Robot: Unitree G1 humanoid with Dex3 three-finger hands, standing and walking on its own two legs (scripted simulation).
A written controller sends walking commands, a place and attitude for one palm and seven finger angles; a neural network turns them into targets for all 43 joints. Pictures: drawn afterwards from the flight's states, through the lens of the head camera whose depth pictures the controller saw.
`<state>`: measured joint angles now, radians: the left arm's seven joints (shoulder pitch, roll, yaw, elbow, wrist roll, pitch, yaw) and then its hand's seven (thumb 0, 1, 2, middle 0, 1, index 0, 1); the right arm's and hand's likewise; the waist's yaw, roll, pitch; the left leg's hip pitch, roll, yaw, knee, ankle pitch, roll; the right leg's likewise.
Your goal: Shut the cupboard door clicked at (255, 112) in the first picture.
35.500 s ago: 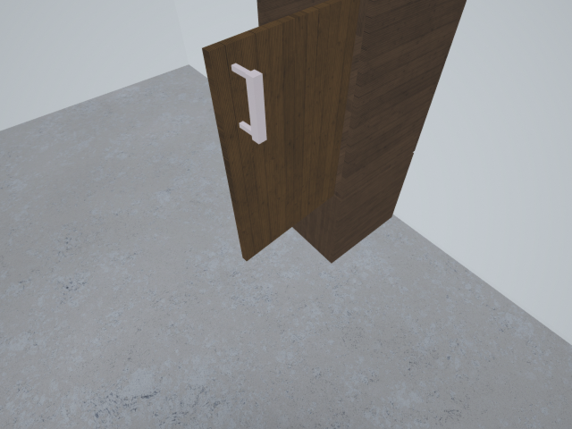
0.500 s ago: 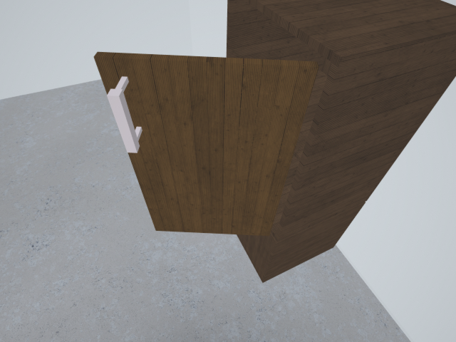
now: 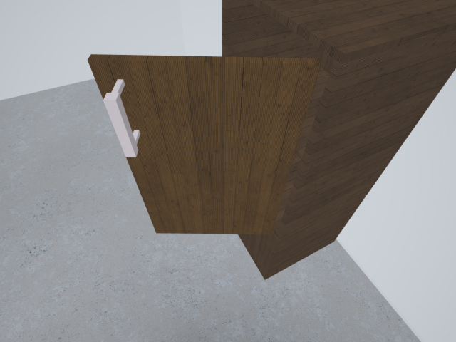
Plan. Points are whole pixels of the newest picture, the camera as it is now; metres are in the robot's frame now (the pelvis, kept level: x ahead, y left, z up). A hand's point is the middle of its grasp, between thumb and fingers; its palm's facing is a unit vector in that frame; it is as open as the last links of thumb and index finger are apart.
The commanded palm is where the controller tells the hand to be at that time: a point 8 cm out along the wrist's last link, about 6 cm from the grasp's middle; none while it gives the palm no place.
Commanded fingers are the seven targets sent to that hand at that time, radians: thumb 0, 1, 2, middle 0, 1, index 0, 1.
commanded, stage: look again from close up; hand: left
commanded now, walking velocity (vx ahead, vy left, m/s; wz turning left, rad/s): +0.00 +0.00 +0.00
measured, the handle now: (125, 120) +0.45 +0.21 +0.15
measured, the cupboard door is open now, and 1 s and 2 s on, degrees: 62 62 62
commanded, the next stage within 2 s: shuffle to correct the standing spot in 0.34 s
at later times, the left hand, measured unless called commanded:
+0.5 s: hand out of the picture -0.08 +0.24 -0.18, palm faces +0.01 -0.98 -0.21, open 7.3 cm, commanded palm none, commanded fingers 0.00 0.90 0.90 -0.20 -0.30 -0.20 -0.30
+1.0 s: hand out of the picture -0.09 +0.21 -0.18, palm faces +0.03 -1.00 -0.09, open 7.4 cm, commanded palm none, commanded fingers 0.00 0.90 0.90 -0.20 -0.30 -0.20 -0.30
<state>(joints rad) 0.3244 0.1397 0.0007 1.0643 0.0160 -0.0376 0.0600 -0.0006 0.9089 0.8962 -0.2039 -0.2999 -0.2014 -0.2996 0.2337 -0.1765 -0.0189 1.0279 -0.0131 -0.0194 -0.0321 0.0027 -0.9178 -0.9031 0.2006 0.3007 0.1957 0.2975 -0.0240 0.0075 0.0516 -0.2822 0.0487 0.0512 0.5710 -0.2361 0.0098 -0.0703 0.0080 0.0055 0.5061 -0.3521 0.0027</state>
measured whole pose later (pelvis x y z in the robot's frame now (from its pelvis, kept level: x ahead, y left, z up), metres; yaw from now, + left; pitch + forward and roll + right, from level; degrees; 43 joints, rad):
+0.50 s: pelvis -0.06 +0.05 +0.00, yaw +0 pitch -1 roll -1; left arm 0.37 0.21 -0.01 1.01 0.02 0.02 0.03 0.00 0.91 0.90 -0.20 -0.30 -0.20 -0.30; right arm 0.27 -0.18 -0.01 1.01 -0.02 0.02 0.00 0.00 -0.91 -0.90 0.20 0.30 0.20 0.30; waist 0.00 -0.02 0.00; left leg -0.34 -0.02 0.09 0.50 -0.17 0.07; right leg -0.16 -0.05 0.04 0.50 -0.37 0.02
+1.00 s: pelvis -0.06 +0.06 +0.00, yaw -2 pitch +0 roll -1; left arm 0.38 0.13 0.02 1.06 0.03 0.02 0.00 0.00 0.91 0.90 -0.20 -0.30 -0.20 -0.30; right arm 0.33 -0.11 -0.02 1.07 -0.03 -0.04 -0.03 0.00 -0.91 -0.90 0.20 0.30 0.20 0.30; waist 0.01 -0.04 -0.01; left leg -0.29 0.00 0.14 0.45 -0.17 0.09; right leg -0.47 -0.05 -0.05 0.97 -0.33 -0.02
